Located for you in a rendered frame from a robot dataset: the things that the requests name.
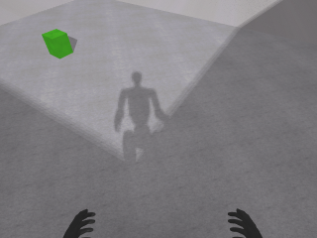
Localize robot right hand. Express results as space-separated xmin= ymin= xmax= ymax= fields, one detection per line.
xmin=228 ymin=208 xmax=263 ymax=238

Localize robot left hand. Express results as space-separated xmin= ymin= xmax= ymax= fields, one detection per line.
xmin=62 ymin=208 xmax=96 ymax=238

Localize carton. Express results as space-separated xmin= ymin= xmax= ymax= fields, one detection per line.
xmin=42 ymin=29 xmax=73 ymax=59

